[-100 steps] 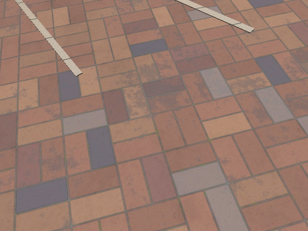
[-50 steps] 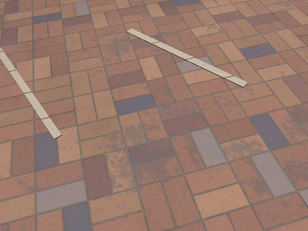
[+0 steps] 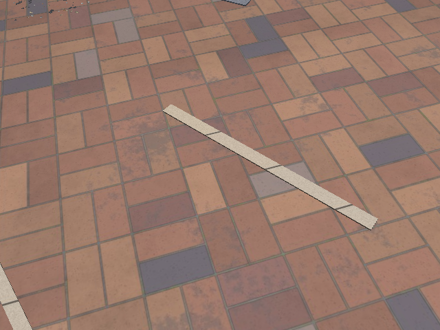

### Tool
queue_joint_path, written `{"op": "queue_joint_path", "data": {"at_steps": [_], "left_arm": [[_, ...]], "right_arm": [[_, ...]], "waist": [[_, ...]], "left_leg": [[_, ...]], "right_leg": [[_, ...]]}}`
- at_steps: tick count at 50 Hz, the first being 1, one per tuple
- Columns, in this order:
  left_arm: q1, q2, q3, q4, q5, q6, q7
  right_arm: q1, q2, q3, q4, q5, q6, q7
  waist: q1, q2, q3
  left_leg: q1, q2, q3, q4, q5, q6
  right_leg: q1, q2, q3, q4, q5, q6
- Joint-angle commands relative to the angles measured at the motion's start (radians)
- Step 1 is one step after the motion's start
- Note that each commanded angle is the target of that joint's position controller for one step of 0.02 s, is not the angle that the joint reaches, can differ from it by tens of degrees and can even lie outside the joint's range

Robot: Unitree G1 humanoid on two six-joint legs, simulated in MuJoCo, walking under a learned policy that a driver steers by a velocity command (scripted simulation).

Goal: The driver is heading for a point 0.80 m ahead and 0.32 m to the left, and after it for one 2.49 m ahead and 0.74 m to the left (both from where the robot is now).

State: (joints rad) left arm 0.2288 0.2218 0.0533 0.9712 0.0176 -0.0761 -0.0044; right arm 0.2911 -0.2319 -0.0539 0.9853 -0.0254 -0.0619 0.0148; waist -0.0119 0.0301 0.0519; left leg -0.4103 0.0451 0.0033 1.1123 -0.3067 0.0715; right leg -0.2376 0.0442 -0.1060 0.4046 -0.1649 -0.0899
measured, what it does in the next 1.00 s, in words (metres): walks ahead, turning left: left foot, then right foot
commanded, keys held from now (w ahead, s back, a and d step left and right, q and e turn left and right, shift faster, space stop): w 0.20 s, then w+q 0.80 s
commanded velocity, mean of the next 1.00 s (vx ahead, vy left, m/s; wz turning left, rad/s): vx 0.50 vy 0.00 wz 0.34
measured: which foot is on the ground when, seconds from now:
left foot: up 0.00-0.36, down 0.38-0.96, up 0.98-1.00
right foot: down 0.00-0.40, up 0.42-0.92, down 0.94-1.00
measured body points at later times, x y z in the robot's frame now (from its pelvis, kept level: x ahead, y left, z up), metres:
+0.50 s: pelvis +0.28 +0.05 -0.01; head +0.31 +0.06 +0.44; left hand +0.27 +0.29 -0.16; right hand +0.41 -0.20 -0.14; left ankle +0.34 +0.10 -0.74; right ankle +0.14 -0.08 -0.64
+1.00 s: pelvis +0.56 +0.05 -0.02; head +0.59 +0.06 +0.43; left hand +0.67 +0.35 -0.10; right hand +0.64 -0.22 -0.15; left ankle +0.36 +0.10 -0.69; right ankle +0.68 -0.01 -0.74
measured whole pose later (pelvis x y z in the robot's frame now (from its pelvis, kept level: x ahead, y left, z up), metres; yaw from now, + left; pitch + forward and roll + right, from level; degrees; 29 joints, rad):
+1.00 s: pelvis +0.56 +0.05 -0.02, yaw +23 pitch +1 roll +0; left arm 0.03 0.25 0.03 0.74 0.04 -0.08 0.01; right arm 0.41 -0.28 -0.08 0.92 0.00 -0.05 0.00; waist -0.08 0.01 0.04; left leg -0.16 -0.13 -0.16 0.88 -0.47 0.09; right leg -0.44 0.02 -0.02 0.56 -0.15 -0.03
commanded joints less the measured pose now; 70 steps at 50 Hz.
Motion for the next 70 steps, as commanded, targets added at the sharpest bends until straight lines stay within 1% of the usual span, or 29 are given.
{"op": "queue_joint_path", "data": {"at_steps": [1, 3, 8, 14, 17, 19, 20, 21, 22, 23, 24, 26, 29, 31, 36, 41, 44, 46, 47, 48, 49, 50, 51, 52, 54, 59, 63, 66, 70], "left_arm": [[0.079, 0.079, 0.01, 0.001, -0.008, -0.03, 0.004], [0.115, 0.098, 0.013, 0.017, -0.009, -0.035, 0.005], [0.194, 0.089, 0.004, 0.042, -0.009, -0.031, 0.005], [0.27, 0.097, 0.005, 0.083, 0.008, -0.027, 0.022], [0.237, 0.115, 0.01, 0.085, 0.014, -0.024, 0.034], [0.212, 0.131, 0.014, 0.077, 0.013, -0.012, 0.035], [0.202, 0.119, 0.007, 0.045, 0.006, -0.012, 0.033], [0.274, 0.043, -0.004, 0.006, -0.022, -0.018, 0.012], [0.191, 0.111, 0.013, -0.007, -0.001, -0.025, 0.008], [0.102, 0.115, 0.014, -0.046, -0.004, -0.036, 0.003], [0.065, 0.108, 0.011, -0.055, -0.003, -0.045, 0.003], [0.065, 0.088, 0.01, -0.067, 0.02, -0.02, 0.005], [0.047, 0.065, 0.007, -0.092, 0.031, 0.022, -0.002], [-0.036, 0.07, 0.006, -0.128, 0.03, 0.032, -0.005], [-0.229, 0.081, 0.001, -0.207, 0.02, 0.035, -0.011], [-0.357, 0.088, -0.011, -0.277, 0.01, 0.023, -0.017], [-0.306, 0.117, -0.008, -0.289, 0.004, 0.007, -0.015], [-0.105, 0.161, 0.011, -0.234, 0.002, -0.008, 0.001], [0.038, 0.21, 0.027, -0.209, 0.016, -0.022, 0.015], [0.166, 0.295, 0.044, -0.216, 0.042, -0.02, 0.033], [0.117, 0.323, 0.056, -0.21, 0.032, 0.0, 0.028], [0.03, 0.216, 0.037, -0.234, 0.025, 0.01, 0.022], [-0.021, 0.138, 0.018, -0.242, 0.016, 0.01, 0.018], [-0.041, 0.112, 0.009, -0.236, 0.019, 0.008, 0.017], [-0.008, 0.112, 0.006, -0.206, 0.014, -0.008, 0.017], [0.064, 0.132, 0.017, -0.17, -0.001, -0.037, 0.007], [0.074, 0.132, 0.017, -0.154, -0.002, -0.031, 0.007], [0.105, 0.161, 0.023, -0.141, -0.008, -0.023, 0.015], [0.12, 0.208, 0.037, -0.134, -0.014, 0.009, 0.034]], "right_arm": [[0.069, -0.031, -0.008, -0.026, -0.014, 0.019, 0.014], [-0.012, -0.036, -0.008, -0.054, -0.013, 0.028, 0.018], [-0.213, -0.027, 0.004, -0.122, -0.001, 0.025, 0.019], [-0.329, -0.032, 0.013, -0.169, 0.005, 0.016, 0.017], [-0.257, -0.048, 0.001, -0.156, 0.0, 0.007, 0.011], [-0.016, -0.078, -0.023, -0.077, -0.009, -0.005, 0.002], [0.15, -0.148, -0.048, -0.037, -0.028, -0.009, -0.006], [0.201, -0.255, -0.078, -0.035, -0.027, -0.003, -0.01], [0.126, -0.23, -0.072, -0.037, 0.014, 0.012, -0.001], [0.035, -0.2, -0.064, -0.059, 0.02, 0.015, -0.002], [-0.003, -0.145, -0.051, -0.063, 0.015, 0.011, -0.001], [-0.036, -0.091, -0.034, -0.059, 0.022, 0.002, -0.011], [0.013, -0.127, -0.04, -0.052, 0.028, -0.015, -0.015], [0.046, -0.149, -0.045, -0.054, 0.027, -0.014, -0.016], [0.144, -0.147, -0.047, -0.058, 0.024, -0.004, -0.014], [0.205, -0.158, -0.05, -0.066, 0.01, 0.004, -0.025], [0.161, -0.184, -0.058, -0.091, 0.005, 0.005, -0.035], [0.099, -0.207, -0.064, -0.113, 0.009, -0.003, -0.027], [0.088, -0.186, -0.059, -0.126, 0.02, -0.013, -0.016], [0.131, -0.09, -0.036, -0.165, 0.046, -0.019, -0.014], [0.204, -0.101, -0.036, -0.189, 0.044, -0.011, -0.016], [0.183, -0.152, -0.041, -0.15, 0.015, 0.009, -0.023], [0.111, -0.145, -0.04, -0.152, 0.004, 0.013, -0.011], [0.085, -0.121, -0.037, -0.162, 0.004, 0.018, -0.001], [0.069, -0.109, -0.034, -0.172, -0.014, 0.04, 0.017], [-0.068, -0.095, -0.024, -0.24, -0.012, 0.061, 0.044], [-0.192, -0.065, -0.004, -0.288, -0.007, 0.053, 0.058], [-0.255, -0.049, 0.009, -0.313, -0.01, 0.047, 0.065], [-0.146, -0.102, -0.01, -0.297, -0.03, 0.042, 0.051]], "waist": [[-0.024, -0.093, -0.021], [-0.017, -0.084, 0.006], [0.028, -0.082, 0.044], [0.057, -0.092, 0.063], [0.01, -0.102, 0.023], [-0.09, -0.083, -0.107], [-0.149, -0.027, -0.206], [-0.102, 0.214, -0.297], [-0.081, 0.101, -0.288], [-0.055, 0.052, -0.151], [-0.033, -0.034, -0.087], [0.029, -0.039, -0.045], [0.043, -0.014, -0.049], [0.025, -0.003, -0.021], [-0.048, 0.022, -0.003], [-0.091, 0.04, -0.001], [-0.046, 0.06, -0.01], [0.051, 0.037, -0.095], [0.117, -0.031, -0.196], [0.134, -0.181, -0.355], [0.055, -0.37, -0.397], [0.026, -0.165, -0.228], [0.031, -0.057, -0.112], [0.015, -0.062, -0.059], [-0.001, -0.128, -0.032], [0.005, -0.114, -0.03], [0.014, -0.111, 0.013], [0.034, -0.127, 0.005], [-0.006, -0.152, -0.078]], "left_leg": [[-0.114, 0.055, -0.017, -0.013, 0.068, -0.02], [-0.185, 0.072, -0.001, -0.072, 0.132, -0.04], [-0.237, 0.064, 0.043, -0.326, 0.277, -0.063], [-0.218, 0.016, 0.072, -0.504, 0.269, -0.002], [-0.091, -0.049, 0.106, -0.544, 0.156, 0.06], [0.185, -0.118, 0.133, -0.623, 0.154, 0.112], [0.439, 0.021, -0.056, -0.634, 0.111, 0.17], [0.708, 0.298, -0.604, -0.741, 0.076, 0.337], [0.695, 0.293, -0.721, -0.832, 0.076, 0.33], [0.573, 0.271, -0.561, -0.835, 0.117, 0.303], [0.458, 0.233, -0.468, -0.856, 0.228, 0.269], [0.302, 0.144, -0.336, -0.881, 0.368, 0.213], [0.242, 0.104, -0.283, -0.903, 0.42, 0.217], [0.225, 0.086, -0.28, -0.931, 0.368, 0.21], [0.316, 0.065, -0.304, -0.919, 0.38, 0.164], [0.424, 0.075, -0.342, -0.839, 0.51, 0.157], [0.409, 0.086, -0.376, -0.77, 0.581, 0.119], [0.33, 0.035, -0.356, -0.589, 0.715, 0.074], [0.229, -0.032, -0.305, -0.375, 0.615, 0.048], [0.029, -0.122, -0.192, -0.081, 0.175, 0.02], [-0.175, -0.187, -0.12, 0.083, -0.256, 0.016], [-0.236, -0.09, -0.129, 0.158, -0.171, 0.02], [-0.222, -0.057, -0.114, 0.127, -0.085, 0.013], [-0.195, -0.028, -0.103, 0.082, -0.043, 0.005], [-0.163, 0.0, -0.085, 0.048, -0.015, -0.01], [-0.283, 0.026, -0.061, -0.008, 0.11, -0.034], [-0.238, 0.017, 0.009, -0.251, 0.256, -0.045], [-0.12, -0.017, 0.088, -0.429, 0.297, -0.026], [0.03, -0.099, 0.114, -0.539, 0.157, 0.037]], "right_leg": [[0.077, -0.252, 0.249, -0.265, 0.135, -0.108], [0.092, -0.245, 0.218, -0.293, 0.156, -0.117], [0.153, -0.214, 0.155, -0.304, 0.261, -0.107], [0.326, -0.267, 0.085, -0.264, 0.397, -0.095], [0.381, -0.284, 0.021, -0.111, 0.728, -0.065], [0.337, -0.252, -0.036, 0.222, 0.847, -0.034], [0.129, -0.223, -0.058, 0.501, 0.592, -0.01], [-0.277, -0.005, -0.061, 0.906, -0.14, 0.043], [-0.405, -0.008, 0.132, 0.998, -0.293, 0.033], [-0.465, -0.067, 0.148, 0.976, -0.211, 0.026], [-0.434, -0.103, 0.148, 0.904, -0.146, 0.029], [-0.331, -0.14, 0.153, 0.784, -0.125, 0.056], [-0.306, -0.138, 0.129, 0.683, -0.122, 0.101], [-0.353, -0.143, 0.115, 0.595, -0.055, 0.127], [-0.437, -0.126, 0.116, 0.385, 0.118, 0.148], [-0.438, -0.08, 0.116, 0.25, 0.12, 0.133], [-0.287, -0.054, 0.13, 0.142, 0.061, 0.103], [0.016, -0.009, 0.11, 0.056, 0.025, 0.066], [0.242, -0.109, 0.198, 0.024, -0.007, 0.027], [0.5, -0.388, 0.504, -0.008, -0.184, -0.03], [0.536, -0.509, 0.899, -0.136, -0.227, -0.123], [0.388, -0.473, 0.791, -0.136, -0.338, -0.115], [0.252, -0.41, 0.621, -0.155, -0.289, -0.095], [0.166, -0.362, 0.491, -0.185, -0.17, -0.069], [0.1, -0.308, 0.334, -0.211, 0.0, -0.047], [0.15, -0.312, 0.162, -0.253, 0.215, -0.071], [0.132, -0.265, -0.001, -0.231, 0.417, -0.047], [0.151, -0.263, -0.076, -0.162, 0.595, -0.019], [0.252, -0.284, -0.101, 0.114, 0.829, 0.008]]}}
